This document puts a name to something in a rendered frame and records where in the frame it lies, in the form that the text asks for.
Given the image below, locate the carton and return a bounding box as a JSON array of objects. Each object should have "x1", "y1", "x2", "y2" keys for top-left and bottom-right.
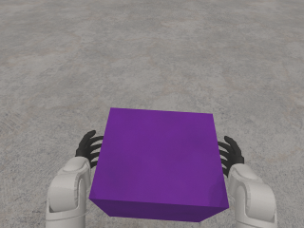
[{"x1": 88, "y1": 107, "x2": 230, "y2": 222}]

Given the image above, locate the robot left hand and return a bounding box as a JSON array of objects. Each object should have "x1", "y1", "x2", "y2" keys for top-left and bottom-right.
[{"x1": 75, "y1": 130, "x2": 104, "y2": 169}]

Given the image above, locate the right robot forearm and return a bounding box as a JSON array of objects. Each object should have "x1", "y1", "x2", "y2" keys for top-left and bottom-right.
[{"x1": 227, "y1": 163, "x2": 277, "y2": 228}]

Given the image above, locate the robot right hand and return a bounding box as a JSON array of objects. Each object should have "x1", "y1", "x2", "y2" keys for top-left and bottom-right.
[{"x1": 218, "y1": 136, "x2": 244, "y2": 179}]

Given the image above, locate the left robot forearm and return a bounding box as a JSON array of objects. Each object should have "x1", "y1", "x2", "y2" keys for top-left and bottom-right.
[{"x1": 46, "y1": 156, "x2": 91, "y2": 228}]

